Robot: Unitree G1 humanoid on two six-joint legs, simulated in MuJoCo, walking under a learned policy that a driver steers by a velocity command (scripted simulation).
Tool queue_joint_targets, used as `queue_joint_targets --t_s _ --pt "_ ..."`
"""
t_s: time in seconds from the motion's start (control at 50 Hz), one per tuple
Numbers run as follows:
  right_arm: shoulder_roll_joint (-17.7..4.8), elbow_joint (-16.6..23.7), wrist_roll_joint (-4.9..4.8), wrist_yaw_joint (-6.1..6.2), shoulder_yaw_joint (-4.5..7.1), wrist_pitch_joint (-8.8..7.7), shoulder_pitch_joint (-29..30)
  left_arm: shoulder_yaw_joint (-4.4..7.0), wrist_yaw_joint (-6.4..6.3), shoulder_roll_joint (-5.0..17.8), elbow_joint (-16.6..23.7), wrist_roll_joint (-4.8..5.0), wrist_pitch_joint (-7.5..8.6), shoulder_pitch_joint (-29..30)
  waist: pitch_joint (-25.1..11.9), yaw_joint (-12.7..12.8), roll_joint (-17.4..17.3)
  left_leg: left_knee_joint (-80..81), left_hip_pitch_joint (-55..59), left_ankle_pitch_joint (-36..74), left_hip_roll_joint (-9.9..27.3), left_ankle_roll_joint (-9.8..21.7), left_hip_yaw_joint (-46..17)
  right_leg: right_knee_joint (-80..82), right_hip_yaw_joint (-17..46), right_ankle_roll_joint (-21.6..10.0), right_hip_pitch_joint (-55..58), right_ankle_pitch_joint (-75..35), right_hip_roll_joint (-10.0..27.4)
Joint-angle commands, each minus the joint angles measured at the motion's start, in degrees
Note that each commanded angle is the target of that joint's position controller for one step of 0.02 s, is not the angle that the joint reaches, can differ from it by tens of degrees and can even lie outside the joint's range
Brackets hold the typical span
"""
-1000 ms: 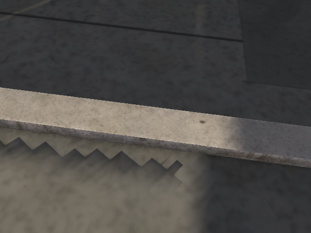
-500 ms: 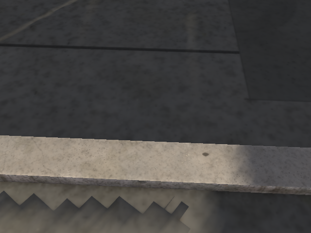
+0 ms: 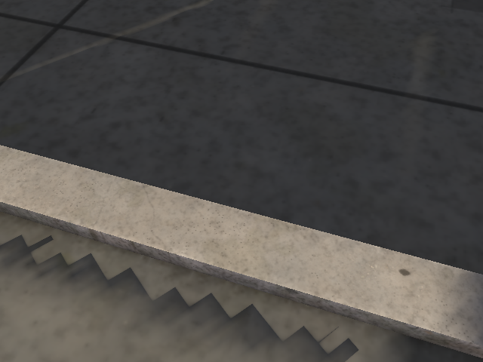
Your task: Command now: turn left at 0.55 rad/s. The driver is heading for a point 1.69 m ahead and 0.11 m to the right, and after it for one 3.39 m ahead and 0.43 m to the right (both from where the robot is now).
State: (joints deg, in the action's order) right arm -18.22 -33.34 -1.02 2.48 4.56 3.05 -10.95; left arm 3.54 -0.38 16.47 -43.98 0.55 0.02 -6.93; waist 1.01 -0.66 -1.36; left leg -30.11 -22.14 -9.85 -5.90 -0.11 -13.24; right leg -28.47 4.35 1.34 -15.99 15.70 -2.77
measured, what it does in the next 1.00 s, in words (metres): steps on the spot: left foot, then right foot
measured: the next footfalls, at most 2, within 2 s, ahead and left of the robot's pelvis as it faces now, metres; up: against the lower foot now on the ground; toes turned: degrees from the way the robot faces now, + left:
left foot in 0.40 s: +0.01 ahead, +0.16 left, +0.00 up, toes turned +10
right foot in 0.84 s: +0.01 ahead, -0.09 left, +0.00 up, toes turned -6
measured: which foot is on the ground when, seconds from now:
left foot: down 0.00-0.00, up 0.02-0.38, down 0.40-0.84, up 0.86-1.00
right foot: down 0.00-0.42, up 0.44-0.82, down 0.84-1.00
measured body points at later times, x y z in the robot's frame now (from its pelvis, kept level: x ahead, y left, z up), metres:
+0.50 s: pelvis -0.01 +0.04 +0.00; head +0.01 +0.05 +0.45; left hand +0.03 +0.32 -0.13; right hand +0.22 -0.17 -0.08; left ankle -0.03 +0.15 -0.73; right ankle +0.00 -0.12 -0.73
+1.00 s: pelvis -0.02 -0.01 +0.01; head +0.02 -0.05 +0.45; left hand +0.13 +0.27 -0.07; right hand +0.12 -0.31 -0.11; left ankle -0.03 +0.15 -0.64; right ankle -0.03 -0.09 -0.73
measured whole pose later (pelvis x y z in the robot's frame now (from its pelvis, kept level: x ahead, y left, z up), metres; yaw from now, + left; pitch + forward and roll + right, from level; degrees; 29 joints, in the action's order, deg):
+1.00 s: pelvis -0.02 -0.01 +0.01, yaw -7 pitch +1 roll +3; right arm -18.6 -40.9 0.2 2.5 5.4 1.7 -5.0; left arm 3.3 -0.6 17.0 -38.4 0.2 -0.7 -13.1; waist 3.9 1.2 -2.4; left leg -65.7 -29.8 -25.1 0.1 -3.4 -1.3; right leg -28.9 1.1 -4.0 -15.9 14.3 -1.7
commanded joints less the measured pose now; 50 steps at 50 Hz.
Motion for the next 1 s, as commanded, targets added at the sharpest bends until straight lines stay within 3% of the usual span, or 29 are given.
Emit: queue_joint_targets --t_s 0.02,0.04,0.06,0.1,0.18,0.24,0.3,0.36,0.38,0.4,0.42,0.44,0.46,0.5,0.52,0.56,0.62,0.7,0.76,0.8,0.82,0.84,0.86,0.88,0.9,0.92,0.94,0.96,1.0 --pt "-4.35 5.39 -0.06 -0.04 1.56 -0.78 -1.63 4.01 -0.37 14.6 1.95 -2.18 0.24 -4.48 -4.63 -0.96 16.02 -12.8 -12.3 -22.5 -3.24 1.41 2.62 13.03 21.48 -12.15 11.23 -12.94 21.62" --pt "-9.04 4.69 1.13 -0.14 2.99 -1.55 -1.61 3.43 -0.4 11.85 3.57 -3.5 0.7 -2.47 -3.88 0.32 14.72 -27.25 -13.41 -25.45 0.6 -1.34 2.53 13.94 25.73 -17.8 6.31 -15.07 27.19" --pt "-11.24 3.27 0.69 -0.45 3.95 -1.5 -2.49 2.51 -0.87 8.66 4.92 -2.97 0.93 1.45 -3.07 -1.26 10.2 -33.3 -12.26 -21.42 1.88 -1.78 2.29 13.04 19.99 -16.21 4.49 -14.81 24.06" --pt "-8.9 1.12 0.81 -0.31 3.68 -0.42 -4.29 1.71 -1.58 5.79 5.63 -0.96 0.9 4.53 -1.58 -1.64 8.25 -39.1 -13.78 -14.8 2.33 -3.56 3.77 11.5 10.75 -12.09 5.65 -13.8 17.77" --pt "-5.04 3.64 -0.34 -0.83 2.02 -0.31 1.11 1.75 -2.65 6.75 4.67 -1.25 -0.22 -1.16 -1.06 2.26 9.79 -34.52 -17.16 -10.89 4.56 -5.87 8.59 11.21 3.85 -13.45 11.96 -20.57 16.44" --pt "-3.57 5.21 0.17 -1.47 1.04 -0.48 3.67 2.58 -2.54 9.1 4.07 -1.11 -0.77 -3.88 -3.12 4.24 10.88 -25.52 -13.9 -12.75 7.0 -6.31 10.18 10.37 2.89 -14.53 15.68 -23.78 18.58" --pt "-3.02 5.27 0.44 -2.03 0.48 -0.64 3.09 3.15 -1.55 11.08 3.99 -0.44 -0.95 -2.81 -3.97 3.8 11.87 -16.15 -4.14 -14.62 6.74 -4.95 13.48 9.64 0.61 -14.55 11.5 -26.77 18.8" --pt "-2.17 3.11 0.79 -1.98 0.39 -0.67 -0.66 2.23 -0.56 9.73 2.85 0.85 -0.62 -2.23 -4.27 1.46 10.98 0.3 6.19 -7.16 5.39 -2.27 14.07 6.24 1.15 -13.18 8.94 -26.5 17.52" --pt "-1.46 1.49 1.11 -1.96 0.28 -0.79 -3.34 1.24 -0.21 7.47 2.3 1.25 -0.33 -1.88 -4.36 -0.29 9.6 10.79 13.73 1.5 4.81 -0.74 14.54 4.59 0.41 -11.03 5.7 -24.36 16.13" --pt "-2.71 1.17 1.43 -1.58 0.34 -0.82 -4.16 -0.08 0.5 4.34 1.01 0.43 0.54 -4.94 -6.02 0.01 6.44 13.79 23.58 9.57 7.92 0.24 10.53 3.66 -0.7 -6.59 0.5 -17.89 14.08" --pt "-7.25 1.72 2.09 -0.75 0.96 -0.68 -6.22 -1.43 1.32 1.14 1.8 -2.45 1.27 -6.11 -10.07 1.24 -5.13 9.65 32.23 31.14 19.71 2.8 -1.29 -5.01 -4.29 -1.49 -6.16 1.33 9.64" --pt "-5.88 1.6 3.53 -0.93 0.22 -1.11 -1.19 -1.36 1.19 1.17 1.84 -1.29 1.25 -6.8 -9.35 3.01 -12.44 8.5 21.35 27.1 25.06 10.81 -2.38 -4.94 -4.22 1.08 -4.88 14.95 8.12" --pt "-2.91 3.05 3.58 -1.56 -0.39 -1.99 3.28 -0.51 0.67 5.44 1.43 -0.68 0.67 -5.06 -6.87 1.98 -8.04 9.85 16.8 17.18 21.17 11.55 0.52 -6.05 -3.66 2.48 -1.76 12.23 8.42" --pt "-5.37 2.11 3.18 -1.4 0.46 -2.65 4.88 0.3 -0.25 7.11 1.19 -0.24 0.04 -3.19 -3.78 1.57 -9.05 10.52 15.99 7.85 17.24 8.29 3.98 -5.66 -5.21 2.74 -3.97 3.96 6.28" --pt "-5.92 1.56 2.61 -1.17 0.66 -2.87 4.86 0.61 -0.66 7.88 1.47 -0.69 -0.55 -3.47 -2.52 1.23 -10.31 10.68 14.97 8.93 18.49 8.58 3.5 -7.49 -4.66 2.95 -4.78 4.04 6.33" --pt "-6.11 0.94 2.54 -0.56 0.9 -2.89 3.11 1.18 -0.62 8.25 1.66 0.17 -1.29 -4.86 -2.06 0.17 -10.83 10.64 14.65 15.79 22.37 11.9 2.05 -19.64 -4.5 2.85 -8.21 13.23 5.92" --pt "-5.45 0.03 1.81 -0.19 1.07 -3.16 3.52 2.14 -0.82 7.05 1.93 1.01 -2.61 -6.16 -1.22 0.39 -6.26 11.22 14.75 20.6 26.0 15.13 2.78 -33.84 -1.96 3.08 -14.5 17.97 6.66" --pt "-4.81 -0.48 1.59 -0.53 1.35 -3.0 8.46 1.44 -0.39 4.25 3.64 0.38 -3.48 -5.45 -2.35 1.31 -4.88 10.17 14.14 20.09 23.47 13.65 9.76 -25.01 -4.32 3.37 -10.2 12.06 7.57" --pt "-6.56 -1.64 1.08 -0.63 2.03 -2.42 7.5 1.53 0.92 5.16 5.76 0.64 -3.4 -5.2 -4.86 0.77 -6.04 7.58 16.15 22.35 24.57 13.06 10.87 -17.0 -6.97 1.99 -6.06 9.02 6.47" --pt "-7.19 -2.26 0.05 -0.58 2.21 -2.1 8.34 1.86 1.55 5.42 5.74 0.66 -3.4 -8.13 -5.5 2.69 -5.84 3.76 14.61 18.96 23.99 10.38 13.06 -7.64 -9.56 -0.2 -0.76 1.78 4.68" --pt "-6.29 -3.39 -0.34 -0.64 2.06 -2.04 6.74 2.35 1.4 6.33 5.31 0.4 -3.29 -10.0 -5.45 3.23 -4.05 -0.14 11.88 12.29 22.06 7.28 15.42 -1.58 -9.43 -1.98 3.73 -4.17 3.08" --pt "-4.17 -4.37 0.66 -0.88 1.66 -2.16 3.72 3.68 0.63 10.72 5.65 0.06 -3.05 -11.1 -4.75 2.22 5.76 -10.87 3.99 0.0 17.19 1.9 20.8 4.08 -0.3 -5.15 10.22 -20.49 7.35" --pt "-1.58 -0.73 3.12 -0.85 0.43 -2.28 7.39 5.2 -0.18 18.57 7.82 -0.62 -2.31 -11.09 -3.15 2.1 22.26 -27.82 -13.57 -28.14 6.77 -4.56 22.12 7.9 24.38 -16.85 14.82 -38.51 23.42" --pt "-3.55 -0.2 2.1 -0.36 1.01 -2.48 12.26 4.31 0.5 16.09 8.49 -2.75 -0.75 -13.0 -7.91 6.39 13.99 -38.38 -14.68 -32.53 5.4 -4.1 11.16 9.59 27.79 -23.05 13.37 -34.88 25.93" --pt "-4.69 -0.53 0.73 -0.3 1.43 -2.37 11.79 3.7 0.63 14.55 8.55 -2.6 0.43 -10.51 -6.26 4.56 9.82 -41.06 -16.05 -27.97 6.62 -3.04 9.18 9.74 22.56 -21.14 12.54 -29.68 23.43" --pt "-5.11 -1.67 0.71 0.01 1.75 -2.25 10.38 3.54 0.3 13.3 8.81 -1.26 0.86 -7.38 -4.55 2.83 6.77 -39.86 -16.69 -22.38 7.72 -2.52 8.81 9.43 18.61 -17.73 11.82 -24.04 20.17" --pt "-5.9 -2.42 1.25 0.41 2.1 -2.16 9.91 2.89 -0.14 11.41 9.23 -0.1 0.71 -4.78 -3.57 1.96 5.66 -37.95 -17.29 -18.01 8.35 -2.57 8.4 9.3 16.74 -15.3 11.72 -22.27 18.38" --pt "-5.9 -2.92 1.48 0.47 2.28 -2.16 8.88 2.31 -0.64 10.37 9.68 0.3 0.43 -3.6 -3.85 1.09 6.53 -37.88 -14.87 -14.61 7.99 -2.97 8.54 9.42 14.75 -14.27 10.22 -23.91 16.53" --pt "-4.94 -3.68 1.07 0.1 2.18 -2.37 6.79 2.0 -1.16 9.84 10.42 -0.12 0.02 -3.99 -5.53 0.61 7.02 -37.84 -12.76 -10.56 6.63 -3.86 8.84 9.59 13.2 -14.17 10.72 -25.66 14.89"
Over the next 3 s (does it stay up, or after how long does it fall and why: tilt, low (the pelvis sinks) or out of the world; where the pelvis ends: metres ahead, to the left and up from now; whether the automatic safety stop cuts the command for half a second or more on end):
stays up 0.48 0.11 0.00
